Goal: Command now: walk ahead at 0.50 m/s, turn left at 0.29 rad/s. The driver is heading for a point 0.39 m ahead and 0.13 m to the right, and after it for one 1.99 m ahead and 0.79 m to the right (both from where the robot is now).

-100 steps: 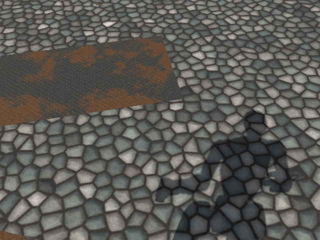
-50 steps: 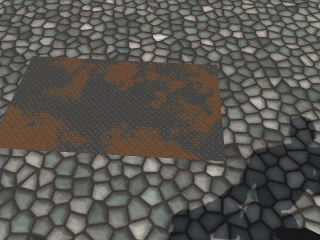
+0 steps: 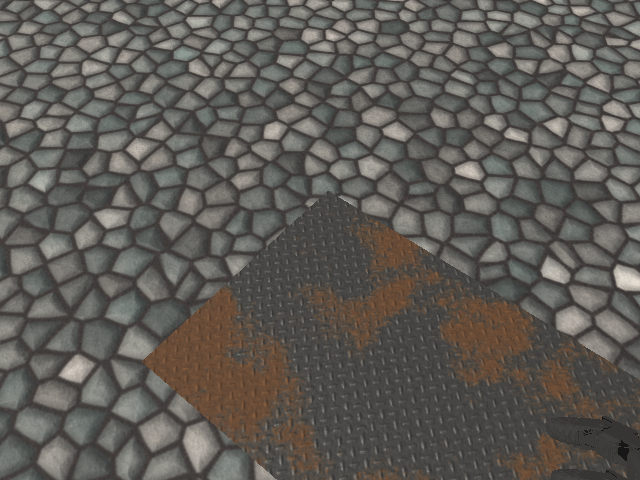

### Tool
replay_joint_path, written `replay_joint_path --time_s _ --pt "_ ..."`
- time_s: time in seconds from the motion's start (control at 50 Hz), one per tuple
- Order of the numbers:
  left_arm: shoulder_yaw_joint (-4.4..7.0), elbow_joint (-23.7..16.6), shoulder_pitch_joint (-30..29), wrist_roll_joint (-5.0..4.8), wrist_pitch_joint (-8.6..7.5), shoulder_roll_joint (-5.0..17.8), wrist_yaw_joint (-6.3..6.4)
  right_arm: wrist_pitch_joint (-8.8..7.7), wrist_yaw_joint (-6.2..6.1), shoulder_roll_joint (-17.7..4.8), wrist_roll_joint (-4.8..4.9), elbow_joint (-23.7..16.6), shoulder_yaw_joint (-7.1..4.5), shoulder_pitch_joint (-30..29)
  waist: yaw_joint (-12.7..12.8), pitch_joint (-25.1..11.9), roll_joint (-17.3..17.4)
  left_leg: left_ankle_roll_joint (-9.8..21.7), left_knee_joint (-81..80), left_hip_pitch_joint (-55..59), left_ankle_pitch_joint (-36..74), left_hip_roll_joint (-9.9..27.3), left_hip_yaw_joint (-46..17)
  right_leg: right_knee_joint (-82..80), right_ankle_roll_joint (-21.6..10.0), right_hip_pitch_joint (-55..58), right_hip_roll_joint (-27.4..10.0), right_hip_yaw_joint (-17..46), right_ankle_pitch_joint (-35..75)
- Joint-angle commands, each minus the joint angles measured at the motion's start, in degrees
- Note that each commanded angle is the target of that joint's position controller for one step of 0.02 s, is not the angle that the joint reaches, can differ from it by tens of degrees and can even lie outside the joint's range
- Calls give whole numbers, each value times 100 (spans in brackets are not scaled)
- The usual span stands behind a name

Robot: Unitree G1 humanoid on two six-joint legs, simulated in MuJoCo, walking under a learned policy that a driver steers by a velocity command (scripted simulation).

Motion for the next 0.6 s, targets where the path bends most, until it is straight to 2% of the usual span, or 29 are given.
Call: replay_joint_path --time_s 0.02,0.04,0.06,0.08,0.1,0.12,0.14,0.16,0.2,0.22,0.28,0.34,0.38,0.4,0.44,0.46,0.5,0.52,0.54,0.56,0.58,0.6 --pt "175 -260 -199 -15 6 1042 74 -38 -85 -1098 -26 34 -508 1562 -1317 -963 -516 434 -436 2839 207 -502 259 2142 -734 -993 -1089 168 5604" --pt "2 -479 -70 191 -49 565 67 14 -205 -1643 -57 178 -639 2349 -1435 -1714 486 916 -302 4857 320 788 -1653 4204 -440 -2871 -627 72 2914" --pt "-155 -489 347 136 -175 232 -5 -32 -194 -1756 -33 87 -572 2161 -1029 -2664 1374 1811 -1256 5666 -337 2044 -4422 5887 -259 -4215 272 1017 -1030" --pt "18 -502 -151 -81 -250 843 -62 -89 -144 -1230 -69 76 -427 2020 -1297 -2312 592 1558 -1458 5275 -544 1944 -3931 6234 -321 -4695 -24 1719 -876" --pt "11 -672 -608 -206 -279 814 -83 -143 -142 -1063 -102 148 -366 1799 -1216 -1423 518 1324 -1510 4434 -190 1712 -2881 6077 -392 -4889 -229 1631 -501" --pt "-9 -662 -719 -126 -269 683 -46 -196 -131 -915 -93 234 -321 1479 -952 -938 149 1104 -1634 3628 212 1435 -2228 5596 -395 -4730 -485 1597 -35" --pt "28 -612 -688 -23 -211 691 -25 -253 -122 -703 -115 249 -264 1234 -774 -702 266 997 -1804 3091 562 1249 -1772 5272 -366 -4470 -625 1636 271" --pt "30 -520 -459 -19 -123 631 -36 -301 -124 -627 -149 256 -245 1074 -602 -612 364 946 -2033 2700 626 1149 -1481 5179 -326 -4127 -682 1701 536" --pt "12 -410 -238 -21 29 421 -22 -428 -135 -621 -162 369 -266 991 -452 -511 311 978 -2386 2343 822 1140 -1083 5027 -224 -3961 -649 1729 842" --pt "13 -433 -324 -19 78 378 -6 -472 -150 -649 -178 435 -280 978 -437 -366 260 958 -2514 2258 926 1131 -856 4879 -175 -4098 -629 1790 1046" --pt "19 -557 -727 12 88 308 2 -505 -231 -678 -231 630 -297 1091 -534 -105 173 808 -2655 2421 1162 1033 -265 4106 -92 -4578 -521 1957 1931" --pt "-25 -670 -1136 40 27 195 -94 -497 -285 -763 -204 730 -301 1082 -679 23 152 598 -2743 2523 1188 895 290 3027 -139 -4436 -408 1693 2869" --pt "-85 -821 -1527 55 12 85 -163 -470 -318 -851 -171 857 -325 1260 -858 172 79 546 -2783 2729 1240 986 473 2532 -203 -4439 -366 1472 3081" --pt "-104 -912 -1695 78 5 50 -198 -432 -337 -871 -160 920 -329 1301 -904 288 27 514 -2650 2868 1649 1015 592 2277 -248 -4474 -328 1392 3065" --pt "-109 -1114 -1916 138 -14 51 -293 -304 -397 -959 -113 1004 -355 1378 -947 285 71 433 -2193 3229 2699 1088 765 1952 -326 -4475 -187 1110 2787" --pt "-88 -1191 -1901 146 -23 92 -345 -231 -435 -1020 -86 1016 -371 1381 -909 170 156 381 -1914 3415 3272 1134 806 1882 -384 -4384 -82 982 2548" --pt "15 -1215 -1481 148 -13 297 -414 -107 -530 -1171 -29 962 -413 1255 -644 -243 427 225 -1092 3665 4731 1135 869 1854 -563 -3814 266 713 1953" --pt "113 -1120 -949 137 0 483 -411 -49 -571 -1212 -16 920 -425 1157 -363 -537 473 118 -360 3612 5095 1070 894 1771 -685 -3221 464 646 1801" --pt "258 -968 -217 140 -4 760 -346 -26 -589 -1159 13 869 -399 1025 58 -901 324 -93 758 3235 4660 837 989 1240 -881 -2184 619 724 2371" --pt "383 -944 213 149 32 1221 -196 -94 -563 -908 -123 774 -298 1240 165 -1414 -481 -455 2482 2015 2202 405 1001 1236 -1243 -658 -148 1806 4555" --pt "394 -1145 -107 267 39 1693 -129 -203 -428 -241 -346 646 -88 2124 -610 -2231 -1664 -880 4685 -235 -3442 -745 349 1643 -2597 1303 -1784 4482 6943" --pt "345 -1324 20 257 65 1348 -148 -293 -324 -818 -185 758 -153 1866 -64 -3252 -781 -796 5196 -358 -3305 -621 -825 1205 -2835 1448 -1893 4910 6168"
